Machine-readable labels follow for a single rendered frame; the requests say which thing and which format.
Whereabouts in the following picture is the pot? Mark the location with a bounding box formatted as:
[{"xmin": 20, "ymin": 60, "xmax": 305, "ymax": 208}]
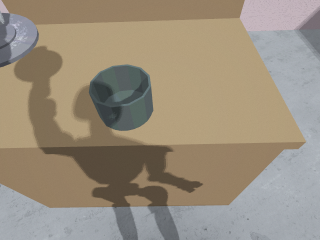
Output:
[{"xmin": 89, "ymin": 64, "xmax": 154, "ymax": 131}]

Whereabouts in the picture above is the lid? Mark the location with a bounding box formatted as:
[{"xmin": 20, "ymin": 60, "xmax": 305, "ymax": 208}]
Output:
[{"xmin": 0, "ymin": 13, "xmax": 39, "ymax": 68}]

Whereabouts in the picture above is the table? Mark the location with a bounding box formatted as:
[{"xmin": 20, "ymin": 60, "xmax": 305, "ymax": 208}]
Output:
[{"xmin": 0, "ymin": 0, "xmax": 306, "ymax": 208}]

